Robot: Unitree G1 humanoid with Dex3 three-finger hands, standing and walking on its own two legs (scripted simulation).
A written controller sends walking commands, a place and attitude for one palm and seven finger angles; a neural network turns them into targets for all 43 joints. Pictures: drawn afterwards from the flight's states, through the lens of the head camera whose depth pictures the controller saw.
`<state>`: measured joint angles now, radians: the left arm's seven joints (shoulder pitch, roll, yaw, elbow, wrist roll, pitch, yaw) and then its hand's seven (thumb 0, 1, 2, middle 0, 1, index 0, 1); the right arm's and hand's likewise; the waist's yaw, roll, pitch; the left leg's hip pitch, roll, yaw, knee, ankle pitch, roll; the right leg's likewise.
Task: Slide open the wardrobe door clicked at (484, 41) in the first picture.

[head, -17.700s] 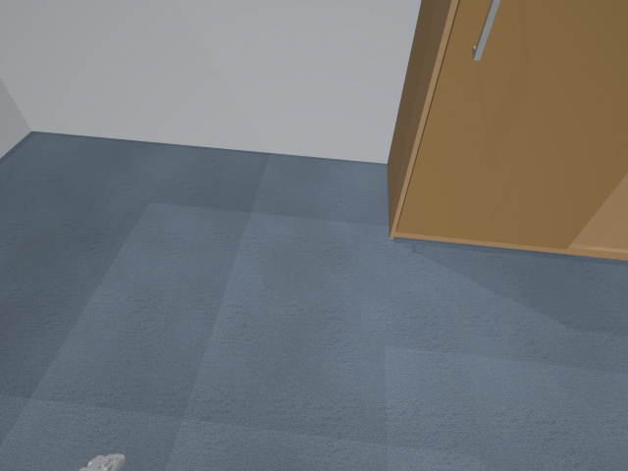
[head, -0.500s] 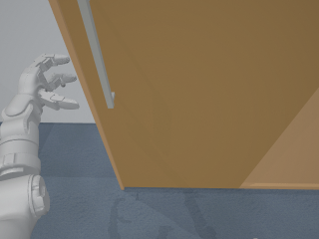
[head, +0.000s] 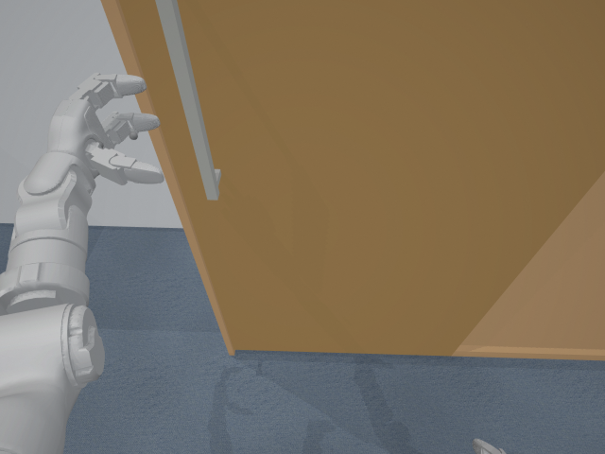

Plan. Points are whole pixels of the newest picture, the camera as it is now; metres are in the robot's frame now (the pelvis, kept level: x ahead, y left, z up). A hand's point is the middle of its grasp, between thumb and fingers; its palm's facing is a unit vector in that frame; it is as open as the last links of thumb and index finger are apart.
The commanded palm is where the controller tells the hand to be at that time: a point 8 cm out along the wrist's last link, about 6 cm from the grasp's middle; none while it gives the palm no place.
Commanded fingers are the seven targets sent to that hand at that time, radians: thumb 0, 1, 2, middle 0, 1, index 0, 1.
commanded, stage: move the hooked fingers beside the handle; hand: left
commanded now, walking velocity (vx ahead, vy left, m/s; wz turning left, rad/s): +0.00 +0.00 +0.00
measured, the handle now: (197, 106) +0.52 +0.15 +0.20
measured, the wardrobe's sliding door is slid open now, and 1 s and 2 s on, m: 0.00 0.00 0.00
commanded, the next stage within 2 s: feel for the door with the fingertips in 0.84 s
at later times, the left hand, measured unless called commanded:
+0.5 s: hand (133, 148) +0.44 +0.21 +0.19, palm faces -0.01 -1.00 +0.00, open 14.0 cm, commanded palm +0.42 +0.26 +0.19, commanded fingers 0.00 -0.50 0.30 -0.30 -1.20 -0.30 -1.20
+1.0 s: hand (139, 142) +0.44 +0.20 +0.20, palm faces -0.03 -1.00 +0.02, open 14.0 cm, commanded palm +0.43 +0.25 +0.19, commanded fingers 0.00 -0.50 0.30 -0.30 -1.20 -0.30 -1.20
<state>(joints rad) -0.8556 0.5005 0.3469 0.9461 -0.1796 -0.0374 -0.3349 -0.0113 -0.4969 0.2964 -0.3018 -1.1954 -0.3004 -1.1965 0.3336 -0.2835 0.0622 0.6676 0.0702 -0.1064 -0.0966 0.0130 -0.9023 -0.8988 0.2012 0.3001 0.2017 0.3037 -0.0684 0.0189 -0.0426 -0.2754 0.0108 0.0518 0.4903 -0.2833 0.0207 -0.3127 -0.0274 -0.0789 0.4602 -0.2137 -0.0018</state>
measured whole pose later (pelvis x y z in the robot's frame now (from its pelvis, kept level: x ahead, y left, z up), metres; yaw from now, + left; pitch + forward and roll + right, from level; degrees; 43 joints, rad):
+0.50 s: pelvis +0.01 +0.00 +0.00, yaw +0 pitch +4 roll -1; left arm -0.78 0.50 0.33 0.88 -0.19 0.05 -0.33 -0.01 -0.50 0.30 -0.30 -1.20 -0.30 -1.20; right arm 0.32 -0.30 0.04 0.64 0.08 -0.08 -0.09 0.01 -0.90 -0.90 0.20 0.30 0.20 0.30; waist -0.05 0.03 -0.06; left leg -0.25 0.02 0.05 0.48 -0.29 0.02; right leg -0.30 -0.02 -0.08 0.45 -0.22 -0.01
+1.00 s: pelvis +0.00 +0.00 +0.00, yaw +0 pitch +4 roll +0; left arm -0.80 0.48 0.34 0.90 -0.20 -0.02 -0.35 -0.01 -0.50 0.30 -0.30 -1.20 -0.30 -1.20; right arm 0.36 -0.29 0.05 0.67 0.08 -0.07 -0.10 0.01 -0.90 -0.90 0.20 0.30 0.20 0.30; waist -0.06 0.02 -0.05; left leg -0.26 0.02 0.06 0.48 -0.28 0.02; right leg -0.30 -0.02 -0.07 0.45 -0.22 -0.01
